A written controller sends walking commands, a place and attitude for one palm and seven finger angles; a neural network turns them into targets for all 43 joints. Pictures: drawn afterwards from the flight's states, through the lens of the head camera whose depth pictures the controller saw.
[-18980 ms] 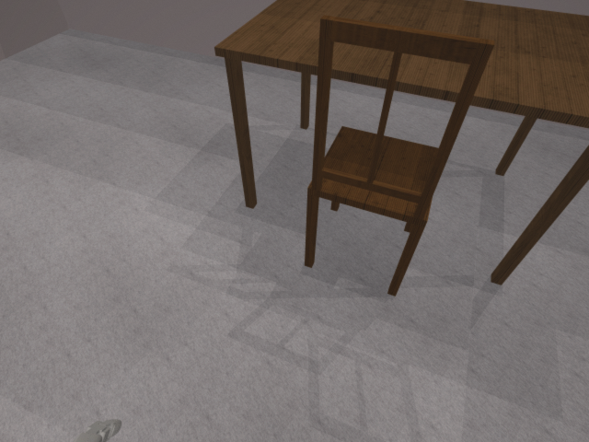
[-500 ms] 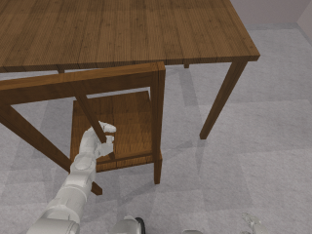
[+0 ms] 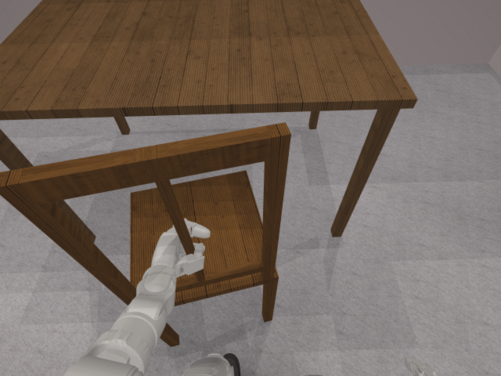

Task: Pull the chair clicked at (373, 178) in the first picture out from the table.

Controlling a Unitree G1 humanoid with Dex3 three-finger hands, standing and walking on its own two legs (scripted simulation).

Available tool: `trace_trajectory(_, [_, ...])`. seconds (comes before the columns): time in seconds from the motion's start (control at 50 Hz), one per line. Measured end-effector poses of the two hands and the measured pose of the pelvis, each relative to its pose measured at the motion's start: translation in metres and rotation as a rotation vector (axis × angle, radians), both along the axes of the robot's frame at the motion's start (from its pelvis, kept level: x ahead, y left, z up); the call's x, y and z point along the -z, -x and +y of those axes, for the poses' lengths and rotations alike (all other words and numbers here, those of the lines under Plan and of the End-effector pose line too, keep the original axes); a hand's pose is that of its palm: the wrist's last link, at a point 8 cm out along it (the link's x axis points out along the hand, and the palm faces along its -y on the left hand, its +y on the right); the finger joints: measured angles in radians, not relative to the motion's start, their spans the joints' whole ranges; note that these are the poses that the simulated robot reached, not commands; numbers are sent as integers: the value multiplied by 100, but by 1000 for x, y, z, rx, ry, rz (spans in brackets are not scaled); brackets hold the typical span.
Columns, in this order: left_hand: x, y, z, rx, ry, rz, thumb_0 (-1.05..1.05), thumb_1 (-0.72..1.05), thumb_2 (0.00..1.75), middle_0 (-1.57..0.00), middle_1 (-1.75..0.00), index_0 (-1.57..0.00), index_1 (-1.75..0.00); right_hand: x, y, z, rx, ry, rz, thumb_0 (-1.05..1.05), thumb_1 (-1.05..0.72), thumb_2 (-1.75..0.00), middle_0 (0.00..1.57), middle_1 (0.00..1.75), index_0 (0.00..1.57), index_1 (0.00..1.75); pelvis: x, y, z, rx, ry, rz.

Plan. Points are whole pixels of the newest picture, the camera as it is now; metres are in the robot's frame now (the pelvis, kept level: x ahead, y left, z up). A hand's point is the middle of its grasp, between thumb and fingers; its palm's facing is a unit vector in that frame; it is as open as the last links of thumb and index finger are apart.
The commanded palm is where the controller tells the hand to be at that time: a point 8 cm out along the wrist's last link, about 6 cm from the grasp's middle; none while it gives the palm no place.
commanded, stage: step backward, pulling the chair out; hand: left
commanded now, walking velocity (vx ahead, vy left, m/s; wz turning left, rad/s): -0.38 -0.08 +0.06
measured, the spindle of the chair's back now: (186, 240) +0.35 +0.13 -0.04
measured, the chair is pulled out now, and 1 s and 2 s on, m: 0.18 0.26 0.44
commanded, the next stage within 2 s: none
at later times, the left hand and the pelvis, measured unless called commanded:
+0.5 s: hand (198, 264) +0.31 +0.11 -0.06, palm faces -0.04 -0.98 -0.19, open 5.1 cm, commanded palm +0.31 +0.16 -0.05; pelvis -0.02 +0.00 +0.00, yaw +1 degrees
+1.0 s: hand (190, 304) +0.24 +0.12 -0.06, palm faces -0.03 -0.98 -0.20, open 5.0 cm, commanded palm +0.23 +0.17 -0.06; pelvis -0.10 -0.01 +0.00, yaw +0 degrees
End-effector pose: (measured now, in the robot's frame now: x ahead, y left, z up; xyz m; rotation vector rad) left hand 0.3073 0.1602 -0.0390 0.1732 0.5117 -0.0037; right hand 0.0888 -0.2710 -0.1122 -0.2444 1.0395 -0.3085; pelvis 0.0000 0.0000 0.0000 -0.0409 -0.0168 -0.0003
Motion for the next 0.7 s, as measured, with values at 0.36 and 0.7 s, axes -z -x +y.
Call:
trace_trajectory(0.36, [-1, 13, -2, -59, -12, 4, 3, 74, 83, -29, -112, -49, -145, 9, 19, 14, -31, -83, 16, 1, -90, -90, 20, 30, 21, 30, -4, 19, -14, 33, -46, 15])
trace_trajectory(0.7, [-1, 21, 0, -13, -24, 0, 3, 72, 82, -30, -117, -49, -145, -3, 20, 9, -36, -43, -15, 1, -90, -90, 20, 30, 20, 30, -2, 55, -7, -24, -27, 46])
